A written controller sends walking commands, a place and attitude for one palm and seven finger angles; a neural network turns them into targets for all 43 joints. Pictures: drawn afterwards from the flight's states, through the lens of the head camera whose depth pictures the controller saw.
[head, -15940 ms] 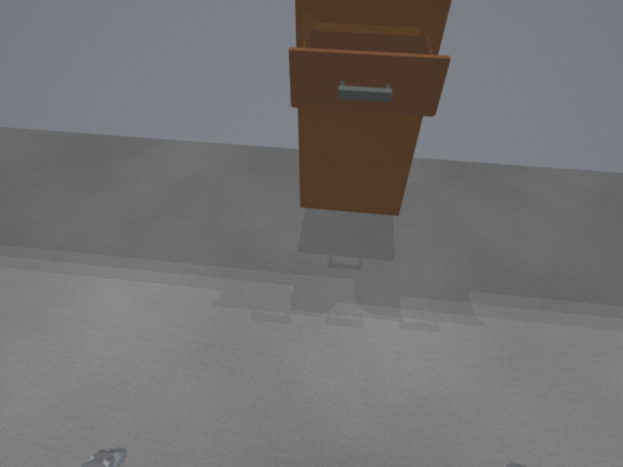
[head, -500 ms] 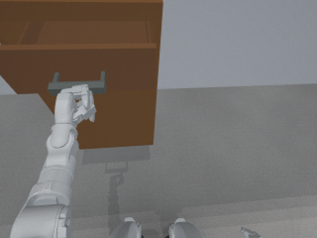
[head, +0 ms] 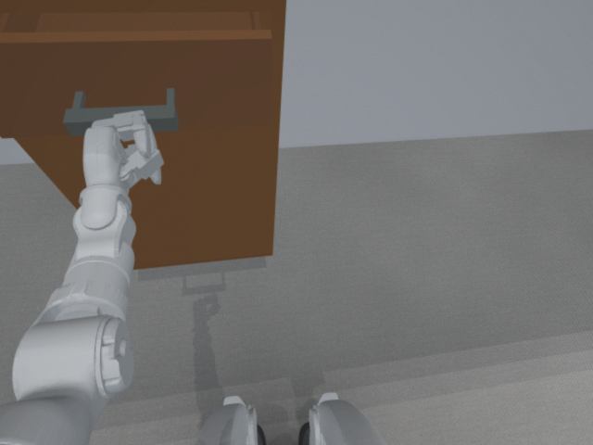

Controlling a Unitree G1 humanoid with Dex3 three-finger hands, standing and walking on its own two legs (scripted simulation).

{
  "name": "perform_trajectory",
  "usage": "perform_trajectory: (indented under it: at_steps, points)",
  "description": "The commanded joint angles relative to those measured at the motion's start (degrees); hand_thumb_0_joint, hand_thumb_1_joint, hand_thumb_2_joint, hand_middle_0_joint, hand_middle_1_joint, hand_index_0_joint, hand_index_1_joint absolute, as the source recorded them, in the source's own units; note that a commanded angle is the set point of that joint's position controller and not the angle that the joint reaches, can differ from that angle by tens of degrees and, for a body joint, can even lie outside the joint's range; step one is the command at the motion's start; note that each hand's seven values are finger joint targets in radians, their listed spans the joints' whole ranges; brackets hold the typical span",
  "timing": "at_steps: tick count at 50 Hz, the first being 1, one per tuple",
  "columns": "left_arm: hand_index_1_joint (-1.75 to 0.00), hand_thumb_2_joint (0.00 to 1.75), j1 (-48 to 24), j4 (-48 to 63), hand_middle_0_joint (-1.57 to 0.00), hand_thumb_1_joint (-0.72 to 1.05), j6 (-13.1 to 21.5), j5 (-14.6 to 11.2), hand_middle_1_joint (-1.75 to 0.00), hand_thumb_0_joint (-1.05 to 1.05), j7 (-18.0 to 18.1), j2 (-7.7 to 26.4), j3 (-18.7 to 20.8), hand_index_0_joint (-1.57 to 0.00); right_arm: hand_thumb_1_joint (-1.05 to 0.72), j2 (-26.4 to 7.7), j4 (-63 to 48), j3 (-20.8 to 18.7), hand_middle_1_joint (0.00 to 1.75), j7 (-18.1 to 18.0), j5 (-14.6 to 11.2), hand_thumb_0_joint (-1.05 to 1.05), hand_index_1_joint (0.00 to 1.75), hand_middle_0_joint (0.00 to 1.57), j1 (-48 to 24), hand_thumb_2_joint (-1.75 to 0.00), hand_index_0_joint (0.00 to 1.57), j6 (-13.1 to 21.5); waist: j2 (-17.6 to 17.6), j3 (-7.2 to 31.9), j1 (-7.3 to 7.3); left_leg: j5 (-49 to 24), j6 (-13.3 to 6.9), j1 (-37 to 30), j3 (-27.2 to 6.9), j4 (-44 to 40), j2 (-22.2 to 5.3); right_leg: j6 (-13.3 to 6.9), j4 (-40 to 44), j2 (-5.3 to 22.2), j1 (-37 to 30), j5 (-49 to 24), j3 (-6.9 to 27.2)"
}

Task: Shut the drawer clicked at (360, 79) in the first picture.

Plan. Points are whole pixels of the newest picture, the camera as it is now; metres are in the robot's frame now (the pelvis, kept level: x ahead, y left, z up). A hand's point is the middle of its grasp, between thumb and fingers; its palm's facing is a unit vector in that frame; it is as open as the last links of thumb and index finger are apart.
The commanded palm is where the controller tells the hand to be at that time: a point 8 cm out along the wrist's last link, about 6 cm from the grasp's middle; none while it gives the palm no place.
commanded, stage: push the drawer shut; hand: left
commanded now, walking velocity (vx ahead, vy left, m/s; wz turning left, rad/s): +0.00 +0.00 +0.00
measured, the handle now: (125, 108) +0.57 +0.21 +0.07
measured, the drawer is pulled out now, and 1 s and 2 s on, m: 0.05 0.00 0.00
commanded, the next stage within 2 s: pull the fist back off the drawer in 0.82 s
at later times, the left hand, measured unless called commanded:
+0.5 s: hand (156, 125) +0.54 +0.17 +0.06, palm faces +0.08 -1.00 -0.02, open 2.6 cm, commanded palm +0.53 +0.21 +0.07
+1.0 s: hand (149, 123) +0.55 +0.18 +0.06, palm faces +0.08 -1.00 -0.03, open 2.7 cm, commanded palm +0.57 +0.20 +0.07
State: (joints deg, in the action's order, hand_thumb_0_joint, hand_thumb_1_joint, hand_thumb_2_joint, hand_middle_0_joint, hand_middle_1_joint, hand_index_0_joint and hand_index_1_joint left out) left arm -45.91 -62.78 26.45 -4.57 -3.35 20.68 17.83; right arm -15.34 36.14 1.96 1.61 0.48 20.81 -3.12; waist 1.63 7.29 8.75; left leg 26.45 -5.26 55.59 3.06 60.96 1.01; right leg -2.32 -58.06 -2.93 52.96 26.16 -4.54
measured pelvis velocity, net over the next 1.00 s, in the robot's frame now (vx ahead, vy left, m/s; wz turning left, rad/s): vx -0.03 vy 0.00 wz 0.00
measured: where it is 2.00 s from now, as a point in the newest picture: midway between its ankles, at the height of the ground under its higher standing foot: outside the picture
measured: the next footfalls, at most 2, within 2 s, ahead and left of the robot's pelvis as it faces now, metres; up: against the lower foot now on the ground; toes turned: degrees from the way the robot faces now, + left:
none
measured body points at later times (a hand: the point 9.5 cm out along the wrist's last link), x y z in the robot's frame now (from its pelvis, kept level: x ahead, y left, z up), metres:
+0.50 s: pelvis +0.01 +0.00 +0.00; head +0.15 +0.02 +0.42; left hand +0.53 +0.22 +0.06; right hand -0.02 -0.27 -0.11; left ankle +0.02 +0.06 -0.66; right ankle +0.01 -0.10 -0.66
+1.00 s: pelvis -0.03 +0.00 -0.02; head +0.14 +0.05 +0.39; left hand +0.54 +0.23 +0.06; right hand -0.06 -0.26 -0.11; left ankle +0.02 +0.06 -0.66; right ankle +0.01 -0.10 -0.66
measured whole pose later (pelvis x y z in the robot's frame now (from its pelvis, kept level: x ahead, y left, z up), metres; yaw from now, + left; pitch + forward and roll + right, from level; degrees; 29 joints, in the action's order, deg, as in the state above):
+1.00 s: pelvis -0.03 +0.00 -0.02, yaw +0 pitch +27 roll -6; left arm -68.9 -79.8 22.0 1.0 -4.0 35.5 18.7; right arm -16.7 36.9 5.5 0.9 2.2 24.0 -0.3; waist 2.3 6.3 16.1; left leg 24.9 -5.0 69.3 -0.9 66.9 0.3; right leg -2.9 -60.6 -3.5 64.1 24.0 -8.9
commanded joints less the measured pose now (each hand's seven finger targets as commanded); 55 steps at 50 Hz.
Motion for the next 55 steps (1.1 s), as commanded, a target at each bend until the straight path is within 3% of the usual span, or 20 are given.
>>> perform_trajectory:
  at_steps: [1,9,13,14,15,16,18,20,21,22,23,24,25,27,32,37,44,46,50,55]
  points:
    - [-1.60,0.90,-28.91,8.88,-1.40,0.90,3.17,0.10,-1.60,0.00,0.73,15.16,2.98,-1.40,-0.90,-10.26,-3.29,-3.72,0.30,-1.03,0.39,0.00,0.30,0.20,8.66,-0.90,0.20,0.56,3.18,23.20,2.06,-15.43,3.27,-19.60,-8.45,-7.17,-2.12,0.82,7.18,0.40,-5.51,-10.88,3.91]
    - [-1.60,0.90,-34.05,6.93,-1.40,0.90,2.94,1.33,-1.60,0.00,0.32,16.48,2.91,-1.40,-0.90,-10.96,-2.68,-3.73,0.30,-0.51,1.04,0.00,0.30,0.20,11.30,-0.90,0.20,-0.43,7.10,26.23,3.45,-19.63,3.68,-23.86,-9.82,-5.92,-2.88,0.64,6.62,-0.03,-1.66,-12.03,3.36]
    - [-1.60,0.90,-35.24,3.99,-1.40,0.90,1.87,1.41,-1.60,0.00,0.37,18.42,4.24,-1.40,-0.90,-11.31,-2.43,-3.43,0.30,-0.54,1.28,0.00,0.30,0.20,12.74,-0.90,0.20,-0.88,4.80,25.56,4.60,-19.35,3.01,-20.65,-9.17,-5.25,-2.68,0.87,6.96,-0.23,-3.28,-12.92,3.59]
    - [-1.60,0.90,-36.10,4.27,-1.40,0.90,1.75,1.56,-1.60,0.00,0.51,20.57,5.71,-1.40,-0.90,-11.56,-2.44,-3.39,0.30,-0.64,1.32,0.00,0.30,0.20,13.12,-0.90,0.20,-1.01,4.97,26.08,4.35,-19.85,2.93,-19.93,-8.82,-5.09,-2.59,0.96,7.02,-0.21,-4.26,-13.67,3.89]
    - [-1.60,0.90,-35.34,4.27,-1.40,0.90,1.54,1.78,-1.60,0.00,0.41,20.97,5.89,-1.40,-0.90,-11.36,-2.62,-3.33,0.30,-0.63,1.31,0.00,0.30,0.20,13.42,-0.90,0.20,-1.19,5.00,27.32,3.89,-20.70,2.85,-19.58,-8.52,-4.92,-2.46,0.95,6.74,-0.27,-5.63,-14.79,4.00]
    - [-1.60,0.90,-36.09,4.20,-1.40,0.90,1.32,1.85,-1.60,0.00,0.15,19.92,4.75,-1.40,-0.90,-11.20,-2.71,-3.26,0.30,-0.56,1.29,0.00,0.30,0.20,13.35,-0.90,0.20,-1.23,6.27,27.25,4.42,-21.01,2.86,-19.80,-8.26,-4.77,-2.45,0.98,6.93,-0.21,-5.20,-15.26,4.07]
    - [-1.60,0.90,-37.20,4.09,-1.40,0.90,1.28,1.82,-1.60,0.00,-0.08,20.93,5.55,-1.40,-0.90,-11.29,-2.31,-3.22,0.30,-0.47,1.55,0.00,0.30,0.20,14.28,-0.90,0.20,-1.43,6.21,27.31,4.70,-22.89,2.89,-20.35,-8.62,-4.53,-2.61,0.89,6.70,-0.37,-5.33,-16.55,3.82]
    - [-1.60,0.90,-35.73,3.88,-1.40,0.90,1.09,2.06,-1.60,0.00,-0.22,22.63,6.73,-1.40,-0.90,-11.49,-2.50,-3.25,0.30,-0.41,1.52,0.00,0.30,0.20,14.54,-0.90,0.20,-1.79,6.79,28.58,4.02,-24.41,3.01,-20.60,-8.42,-4.33,-2.68,0.87,6.61,-0.41,-6.08,-17.77,3.92]
    - [-1.60,0.90,-37.59,3.64,-1.40,0.90,0.91,1.90,-1.60,0.00,-0.51,21.26,5.43,-1.40,-0.90,-11.27,-2.44,-3.18,0.30,-0.42,1.38,0.00,0.30,0.20,14.36,-0.90,0.20,-1.84,6.61,27.33,5.23,-23.42,2.73,-19.80,-8.05,-4.00,-2.68,1.13,7.09,-0.42,-5.20,-17.45,4.14]
    - [-1.60,0.90,-38.90,2.84,-1.40,0.90,0.75,1.97,-1.60,0.00,-0.37,23.38,6.90,-1.40,-0.90,-11.55,-2.04,-3.15,0.30,-0.65,1.37,0.00,0.30,0.20,14.75,-0.90,0.20,-1.90,4.93,25.90,5.63,-21.80,2.56,-17.92,-8.16,-3.85,-2.78,1.27,7.23,-0.43,-5.18,-16.38,4.19]
    - [-1.60,0.90,-41.75,3.27,-1.40,0.90,0.86,2.19,-1.60,0.00,-0.23,23.18,6.01,-1.40,-0.90,-11.40,-1.71,-2.94,0.30,-0.72,1.51,0.00,0.30,0.20,15.03,-0.90,0.20,-1.87,6.17,24.82,6.54,-21.38,2.45,-17.80,-8.26,-3.83,-2.69,1.27,7.30,-0.41,-4.38,-16.10,4.24]
    - [-1.60,0.90,-43.16,3.92,-1.40,0.90,1.06,2.32,-1.60,0.00,0.09,23.99,6.67,-1.40,-0.90,-11.57,-1.71,-3.05,0.30,-0.72,1.56,0.00,0.30,0.20,15.30,-0.90,0.20,-1.76,6.68,26.00,6.33,-20.96,2.47,-18.04,-8.45,-3.81,-2.68,1.27,7.22,-0.45,-4.36,-15.40,4.30]
    - [-1.60,0.90,-43.21,3.27,-1.40,0.90,0.97,2.58,-1.60,0.00,0.02,22.69,5.40,-1.40,-0.90,-11.33,-1.65,-3.01,0.30,-0.64,1.54,0.00,0.30,0.20,15.14,-0.90,0.20,-1.58,7.89,26.12,6.60,-20.68,2.47,-18.35,-8.37,-3.59,-2.58,1.21,7.32,-0.46,-3.80,-15.02,4.36]
    - [-1.60,0.90,-45.31,2.93,-1.40,0.90,1.02,2.93,-1.60,0.00,0.26,24.46,6.05,-1.40,-0.90,-11.70,-1.24,-2.89,0.30,-0.76,1.72,0.00,0.30,0.20,15.49,-0.90,0.20,-1.48,7.75,25.82,7.41,-20.12,2.48,-18.10,-8.88,-3.30,-2.81,1.21,7.29,-0.47,-2.64,-13.95,4.18]
    - [-1.60,0.90,-51.47,3.00,-1.40,0.90,1.71,3.77,-1.60,0.00,0.65,23.94,4.10,-1.40,-0.90,-12.02,-0.09,-2.70,0.30,-0.62,2.11,0.00,0.30,0.20,15.49,-0.90,0.20,-0.80,12.56,26.32,9.03,-18.01,3.09,-21.84,-11.09,-3.11,-3.36,0.84,6.84,-0.51,3.74,-9.89,3.28]
    - [-1.60,0.90,-56.21,0.58,-1.40,0.90,0.80,4.63,-1.60,0.00,1.33,23.15,1.60,-1.40,-0.90,-12.52,0.20,-2.16,0.30,-0.89,2.14,0.00,0.30,0.20,15.59,-0.90,0.20,0.21,12.73,25.27,11.32,-11.70,2.73,-19.62,-12.16,-3.17,-3.31,0.97,6.70,-0.43,6.90,-5.97,3.14]
    - [-1.60,0.90,-60.58,-0.68,-1.40,0.90,-0.49,4.93,-1.60,0.00,1.73,27.25,2.31,-1.40,-0.90,-13.51,0.28,-1.17,0.30,-1.58,1.92,0.00,0.30,0.20,15.89,-0.90,0.20,2.09,14.11,26.87,12.17,-6.00,2.54,-17.53,-13.08,-3.56,-3.55,0.97,6.37,-0.42,8.11,-2.84,3.30]
    - [-1.60,0.90,-60.74,-2.08,-1.40,0.90,-1.25,4.78,-1.60,0.00,1.56,25.60,0.61,-1.40,-0.90,-13.55,0.35,-0.88,0.30,-1.79,1.79,0.00,0.30,0.20,15.56,-0.90,0.20,2.79,13.59,24.99,12.85,-2.24,2.45,-16.21,-13.74,-4.33,-3.75,1.11,6.45,-0.33,9.31,-1.06,3.24]
    - [-1.60,0.90,-61.31,-1.75,-1.40,0.90,-1.64,4.67,-1.60,0.00,1.72,27.17,1.99,-1.40,-0.90,-13.94,0.08,-0.78,0.30,-1.72,2.07,0.00,0.30,0.20,15.72,-0.90,0.20,3.83,14.97,25.48,12.20,-0.43,2.69,-16.52,-14.68,-4.85,-3.77,0.81,5.82,-0.15,10.25,-0.47,2.77]
    - [-1.60,0.90,-60.17,-2.52,-1.40,0.90,-1.89,4.92,-1.60,0.00,1.64,27.60,3.30,-1.40,-0.90,-14.22,-0.33,-1.05,0.30,-1.22,2.33,0.00,0.30,0.20,16.43,-0.90,0.20,4.13,13.83,26.02,11.52,0.17,2.97,-16.58,-15.97,-4.97,-4.01,0.67,5.21,-0.14,10.82,-0.38,2.32]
